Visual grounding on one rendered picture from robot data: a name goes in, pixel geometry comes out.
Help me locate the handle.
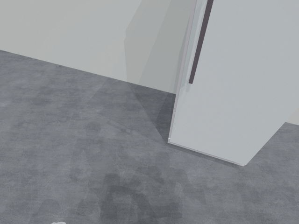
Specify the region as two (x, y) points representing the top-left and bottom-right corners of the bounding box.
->
(189, 0), (214, 84)

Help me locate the fridge door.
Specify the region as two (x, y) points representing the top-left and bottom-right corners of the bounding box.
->
(170, 0), (299, 165)

